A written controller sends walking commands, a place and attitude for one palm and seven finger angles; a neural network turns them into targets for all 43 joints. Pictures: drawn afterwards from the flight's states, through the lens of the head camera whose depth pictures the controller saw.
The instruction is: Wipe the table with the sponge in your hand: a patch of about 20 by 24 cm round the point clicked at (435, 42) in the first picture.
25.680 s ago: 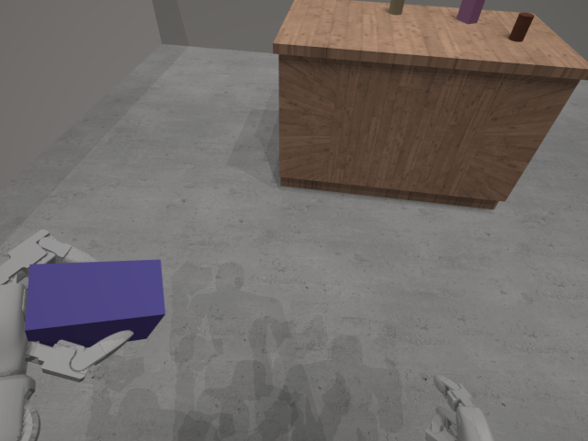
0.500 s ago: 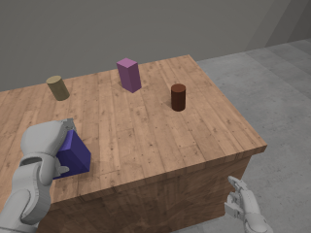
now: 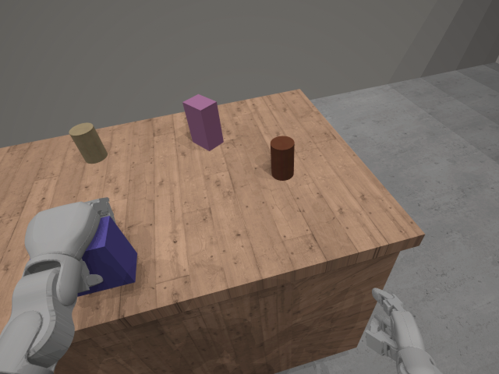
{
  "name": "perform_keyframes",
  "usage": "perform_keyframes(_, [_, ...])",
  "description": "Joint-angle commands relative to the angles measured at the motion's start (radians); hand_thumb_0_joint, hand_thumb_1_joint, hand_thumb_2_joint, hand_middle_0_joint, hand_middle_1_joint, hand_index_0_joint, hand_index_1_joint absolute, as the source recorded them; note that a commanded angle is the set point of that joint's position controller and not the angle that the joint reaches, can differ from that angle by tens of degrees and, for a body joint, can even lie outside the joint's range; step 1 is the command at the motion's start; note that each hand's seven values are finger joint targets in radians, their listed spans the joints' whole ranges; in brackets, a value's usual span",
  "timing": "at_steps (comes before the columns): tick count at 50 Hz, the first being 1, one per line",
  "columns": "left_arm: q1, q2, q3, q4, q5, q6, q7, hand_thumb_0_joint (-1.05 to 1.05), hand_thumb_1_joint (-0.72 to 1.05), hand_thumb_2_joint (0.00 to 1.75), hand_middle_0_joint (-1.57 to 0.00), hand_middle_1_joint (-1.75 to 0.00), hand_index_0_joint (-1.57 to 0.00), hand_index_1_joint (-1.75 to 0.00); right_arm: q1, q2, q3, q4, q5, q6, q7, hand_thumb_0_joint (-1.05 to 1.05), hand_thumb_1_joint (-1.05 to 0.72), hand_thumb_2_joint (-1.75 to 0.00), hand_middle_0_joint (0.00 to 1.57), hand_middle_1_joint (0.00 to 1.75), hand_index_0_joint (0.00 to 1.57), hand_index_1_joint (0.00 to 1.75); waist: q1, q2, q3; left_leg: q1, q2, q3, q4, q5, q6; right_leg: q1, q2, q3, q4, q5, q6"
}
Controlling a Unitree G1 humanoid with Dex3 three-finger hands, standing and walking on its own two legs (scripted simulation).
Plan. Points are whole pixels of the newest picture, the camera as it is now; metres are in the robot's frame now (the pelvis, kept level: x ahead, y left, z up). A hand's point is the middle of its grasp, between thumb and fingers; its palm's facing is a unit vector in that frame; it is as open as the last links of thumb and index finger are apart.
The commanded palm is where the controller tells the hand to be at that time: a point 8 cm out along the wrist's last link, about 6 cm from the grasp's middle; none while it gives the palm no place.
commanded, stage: move the sponge above the wiping area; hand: left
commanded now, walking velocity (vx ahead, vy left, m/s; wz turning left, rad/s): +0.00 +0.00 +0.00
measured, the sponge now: (94, 263) +0.23 +0.31 +0.07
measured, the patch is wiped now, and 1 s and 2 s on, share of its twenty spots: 0.00 0.00 0.00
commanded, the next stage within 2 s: lower the sponge onto the table in 1.26 s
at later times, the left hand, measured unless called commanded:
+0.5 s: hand (74, 254) +0.22 +0.31 +0.12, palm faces +0.06 -0.04 -1.00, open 9.8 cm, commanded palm +0.18 +0.30 +0.19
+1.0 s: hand (89, 241) +0.24 +0.29 +0.13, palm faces +0.12 -0.04 -0.99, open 9.8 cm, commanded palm +0.19 +0.29 +0.19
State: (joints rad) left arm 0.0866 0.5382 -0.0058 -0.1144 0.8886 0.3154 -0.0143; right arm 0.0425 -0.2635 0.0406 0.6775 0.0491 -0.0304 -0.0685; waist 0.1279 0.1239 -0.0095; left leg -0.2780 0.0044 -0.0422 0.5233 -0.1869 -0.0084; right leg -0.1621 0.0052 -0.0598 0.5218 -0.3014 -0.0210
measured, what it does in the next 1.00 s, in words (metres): stands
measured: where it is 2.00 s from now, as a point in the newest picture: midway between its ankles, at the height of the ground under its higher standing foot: outside the picture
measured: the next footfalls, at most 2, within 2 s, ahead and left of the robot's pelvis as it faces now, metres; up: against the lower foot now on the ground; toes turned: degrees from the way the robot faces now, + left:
none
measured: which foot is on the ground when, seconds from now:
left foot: down 0.00-1.00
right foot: down 0.00-1.00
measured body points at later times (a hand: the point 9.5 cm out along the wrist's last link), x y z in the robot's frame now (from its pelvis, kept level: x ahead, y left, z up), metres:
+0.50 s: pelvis +0.00 +0.00 +0.00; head -0.02 -0.04 +0.45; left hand +0.21 +0.31 +0.17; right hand +0.25 -0.19 -0.07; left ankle +0.06 +0.12 -0.73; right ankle -0.01 -0.11 -0.73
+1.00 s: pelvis -0.01 +0.01 +0.00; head -0.04 -0.04 +0.45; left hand +0.23 +0.29 +0.18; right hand +0.24 -0.18 -0.07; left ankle +0.06 +0.12 -0.73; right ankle -0.01 -0.11 -0.73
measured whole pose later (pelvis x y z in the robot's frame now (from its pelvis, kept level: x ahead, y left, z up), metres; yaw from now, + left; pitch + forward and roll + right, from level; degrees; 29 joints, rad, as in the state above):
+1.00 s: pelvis -0.01 +0.01 +0.00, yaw -1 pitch -4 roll +0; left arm 0.04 0.52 -0.05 -0.15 0.90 0.36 -0.02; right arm 0.02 -0.24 0.06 0.68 0.05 -0.03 -0.05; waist 0.13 0.13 -0.02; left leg -0.27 0.00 -0.03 0.51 -0.16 0.00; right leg -0.17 0.00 -0.05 0.53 -0.29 -0.01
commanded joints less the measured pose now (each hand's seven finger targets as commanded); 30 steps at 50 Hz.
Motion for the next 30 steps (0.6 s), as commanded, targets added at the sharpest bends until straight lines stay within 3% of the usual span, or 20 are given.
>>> perform_keyframes(1, [-0.236,0.255,0.158,-0.196,0.03,0.007,0.045,0.0,0.1,1.3,-1.2,-1.6,-1.2,-1.6,-0.244,-0.083,-0.024,-0.186,-0.002,-0.056,-0.005,0.0,-0.9,-0.9,0.2,0.3,0.2,0.3,0.007,-0.021,-0.164,0.155,-0.033,-0.018,-0.06,0.075,0.039,-0.075,0.009,0.046,-0.121,0.11,-0.035])
perform_keyframes(2, [-0.241,0.222,0.128,-0.218,0.026,0.0,0.042,0.0,0.1,1.3,-1.2,-1.6,-1.2,-1.6,-0.226,-0.076,-0.024,-0.19,-0.004,-0.058,-0.004,0.0,-0.9,-0.9,0.2,0.3,0.2,0.3,0.002,-0.041,-0.19,0.158,-0.032,-0.011,-0.054,0.084,0.042,-0.071,0.001,0.025,-0.116,0.113,-0.027])
perform_keyframes(5, [-0.226,0.284,0.183,-0.207,0.029,-0.007,0.045,0.0,0.1,1.3,-1.2,-1.6,-1.2,-1.6,-0.212,-0.086,-0.029,-0.18,-0.01,-0.055,-0.006,0.0,-0.9,-0.9,0.2,0.3,0.2,0.3,0.007,-0.055,-0.183,0.157,-0.033,-0.012,-0.05,0.103,0.043,-0.068,0.002,0.033,-0.124,0.132,-0.026])
perform_keyframes(6, [-0.221,0.299,0.199,-0.23,0.028,-0.005,0.045,0.0,0.1,1.3,-1.2,-1.6,-1.2,-1.6,-0.243,-0.083,-0.024,-0.189,-0.007,-0.059,-0.007,0.0,-0.9,-0.9,0.2,0.3,0.2,0.3,0.016,-0.024,-0.175,0.162,-0.034,-0.019,-0.052,0.092,0.042,-0.066,0.009,0.054,-0.126,0.12,-0.035])
perform_keyframes(7, [-0.237,0.267,0.171,-0.237,0.028,-0.01,0.047,0.0,0.1,1.3,-1.2,-1.6,-1.2,-1.6,-0.227,-0.075,-0.022,-0.187,-0.007,-0.06,-0.007,0.0,-0.9,-0.9,0.2,0.3,0.2,0.3,0.007,-0.023,-0.193,0.164,-0.034,-0.011,-0.049,0.1,0.042,-0.064,0.002,0.035,-0.122,0.121,-0.029])
perform_keyframes(9, [-0.241,0.262,0.171,-0.218,0.024,-0.011,0.052,0.0,0.1,1.3,-1.2,-1.6,-1.2,-1.6,-0.213,-0.081,-0.026,-0.178,-0.008,-0.057,-0.005,0.0,-0.9,-0.9,0.2,0.3,0.2,0.3,0.002,-0.037,-0.182,0.162,-0.03,-0.013,-0.054,0.102,0.04,-0.072,0.003,0.029,-0.126,0.126,-0.027])
perform_keyframes(11, [-0.205,0.265,0.184,-0.237,0.017,-0.002,0.052,0.0,0.1,1.3,-1.2,-1.6,-1.2,-1.6,-0.245,-0.077,-0.024,-0.188,-0.005,-0.061,-0.002,0.0,-0.9,-0.9,0.2,0.3,0.2,0.3,0.017,-0.007,-0.163,0.166,-0.031,-0.021,-0.057,0.096,0.04,-0.072,0.01,0.048,-0.129,0.122,-0.037])
perform_keyframes(12, [-0.214,0.236,0.158,-0.247,0.015,-0.003,0.053,0.0,0.1,1.3,-1.2,-1.6,-1.2,-1.6,-0.225,-0.073,-0.023,-0.186,-0.006,-0.06,0.001,0.0,-0.9,-0.9,0.2,0.3,0.2,0.3,0.008,-0.024,-0.189,0.166,-0.029,-0.013,-0.053,0.106,0.04,-0.065,0.002,0.027,-0.119,0.131,-0.029])
perform_keyframes(14, [-0.166,0.248,0.169,-0.219,0.012,0.007,0.048,0.0,0.1,1.3,-1.2,-1.6,-1.2,-1.6,-0.218,-0.082,-0.028,-0.183,-0.008,-0.055,0.002,0.0,-0.9,-0.9,0.2,0.3,0.2,0.3,0.012,-0.064,-0.17,0.152,-0.029,-0.01,-0.054,0.108,0.041,-0.066,0.001,0.03,-0.127,0.138,-0.023])
perform_keyframes(16, [-0.184,0.265,0.181,-0.243,0.014,0.019,0.041,0.0,0.1,1.3,-1.2,-1.6,-1.2,-1.6,-0.253,-0.08,-0.022,-0.192,-0.003,-0.054,0.002,0.0,-0.9,-0.9,0.2,0.3,0.2,0.3,0.016,-0.026,-0.153,0.152,-0.033,-0.018,-0.061,0.088,0.039,-0.066,0.01,0.052,-0.129,0.122,-0.034])
perform_keyframes(17, [-0.197,0.245,0.159,-0.241,0.014,0.018,0.039,0.0,0.1,1.3,-1.2,-1.6,-1.2,-1.6,-0.235,-0.077,-0.02,-0.189,-0.004,-0.054,0.002,0.0,-0.9,-0.9,0.2,0.3,0.2,0.3,0.008,-0.045,-0.168,0.147,-0.03,-0.013,-0.059,0.093,0.039,-0.064,0.002,0.03,-0.121,0.122,-0.027])
perform_keyframes(19, [-0.168,0.271,0.182,-0.22,0.011,0.016,0.033,0.0,0.1,1.3,-1.2,-1.6,-1.2,-1.6,-0.218,-0.085,-0.026,-0.183,-0.007,-0.051,0.0,0.0,-0.9,-0.9,0.2,0.3,0.2,0.3,0.01,-0.078,-0.163,0.145,-0.031,-0.011,-0.055,0.1,0.042,-0.062,0.002,0.031,-0.127,0.135,-0.022])
perform_keyframes(20, [-0.159,0.28,0.191,-0.227,0.012,0.014,0.029,0.0,0.1,1.3,-1.2,-1.6,-1.2,-1.6,-0.222,-0.087,-0.026,-0.184,-0.008,-0.049,-0.001,0.0,-0.9,-0.9,0.2,0.3,0.2,0.3,0.011,-0.074,-0.168,0.15,-0.032,-0.006,-0.05,0.105,0.044,-0.061,-0.001,0.037,-0.13,0.143,-0.021])
perform_keyframes(21, [-0.155,0.305,0.217,-0.26,0.012,0.014,0.026,0.0,0.1,1.3,-1.2,-1.6,-1.2,-1.6,-0.252,-0.085,-0.021,-0.194,-0.005,-0.054,0.0,0.0,-0.9,-0.9,0.2,0.3,0.2,0.3,0.019,-0.03,-0.167,0.158,-0.033,-0.017,-0.054,0.101,0.041,-0.053,0.008,0.055,-0.128,0.141,-0.033])
perform_keyframes(22, [-0.156,0.278,0.196,-0.282,0.009,0.005,0.027,0.0,0.1,1.3,-1.2,-1.6,-1.2,-1.6,-0.233,-0.077,-0.02,-0.195,-0.006,-0.054,0.001,0.0,-0.9,-0.9,0.2,0.3,0.2,0.3,0.014,-0.03,-0.194,0.159,-0.034,-0.011,-0.049,0.12,0.042,-0.042,0.001,0.035,-0.118,0.153,-0.027])
perform_keyframes(24, [-0.133,0.265,0.187,-0.284,0.002,-0.006,0.024,0.0,0.1,1.3,-1.2,-1.6,-1.2,-1.6,-0.219,-0.077,-0.024,-0.193,-0.009,-0.055,0.001,0.0,-0.9,-0.9,0.2,0.3,0.2,0.3,0.009,-0.041,-0.172,0.162,-0.031,-0.007,-0.047,0.118,0.043,-0.062,-0.001,0.03,-0.129,0.149,-0.021])
perform_keyframes(26, [-0.13,0.287,0.213,-0.3,0.003,-0.009,0.025,0.0,0.1,1.3,-1.2,-1.6,-1.2,-1.6,-0.248,-0.076,-0.021,-0.198,-0.006,-0.059,0.0,0.0,-0.9,-0.9,0.2,0.3,0.2,0.3,0.015,-0.025,-0.146,0.165,-0.031,-0.021,-0.05,0.095,0.042,-0.074,0.011,0.056,-0.136,0.127,-0.033])
perform_keyframes(27, [-0.14,0.243,0.173,-0.307,-0.002,-0.014,0.026,0.0,0.1,1.3,-1.2,-1.6,-1.2,-1.6,-0.229,-0.071,-0.021,-0.198,-0.007,-0.06,0.0,0.0,-0.9,-0.9,0.2,0.3,0.2,0.3,0.005,-0.036,-0.153,0.161,-0.029,-0.015,-0.05,0.094,0.042,-0.076,0.002,0.035,-0.134,0.12,-0.025])
perform_keyframes(30, [-0.178,0.265,0.18,-0.273,0.007,-0.016,0.034,0.0,0.1,1.3,-1.2,-1.6,-1.2,-1.6,-0.213,-0.082,-0.027,-0.183,-0.008,-0.056,-0.004,0.0,-0.9,-0.9,0.2,0.3,0.2,0.3,0.0,-0.043,-0.132,0.153,-0.028,-0.019,-0.062,0.064,0.039,-0.09,0.005,0.032,-0.141,0.095,-0.024])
